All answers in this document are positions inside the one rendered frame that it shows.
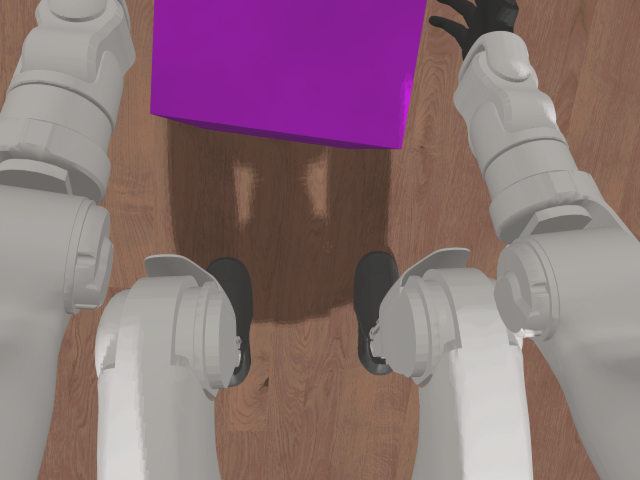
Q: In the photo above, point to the robot right foot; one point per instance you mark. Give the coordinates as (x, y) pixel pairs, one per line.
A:
(375, 274)

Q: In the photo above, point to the robot left forearm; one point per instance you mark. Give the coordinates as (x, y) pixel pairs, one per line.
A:
(62, 103)

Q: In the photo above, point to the robot right thigh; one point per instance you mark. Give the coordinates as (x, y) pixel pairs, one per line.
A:
(473, 413)

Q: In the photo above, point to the robot right hand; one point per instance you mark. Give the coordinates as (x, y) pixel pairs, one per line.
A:
(488, 16)

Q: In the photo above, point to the carton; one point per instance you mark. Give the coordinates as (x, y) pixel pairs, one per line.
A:
(328, 72)

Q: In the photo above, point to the right robot upper arm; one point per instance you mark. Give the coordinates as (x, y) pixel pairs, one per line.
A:
(576, 294)

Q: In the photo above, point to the left robot upper arm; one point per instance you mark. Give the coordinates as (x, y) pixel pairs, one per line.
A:
(55, 259)

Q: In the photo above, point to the robot right forearm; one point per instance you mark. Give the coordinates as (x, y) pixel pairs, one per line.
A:
(533, 181)

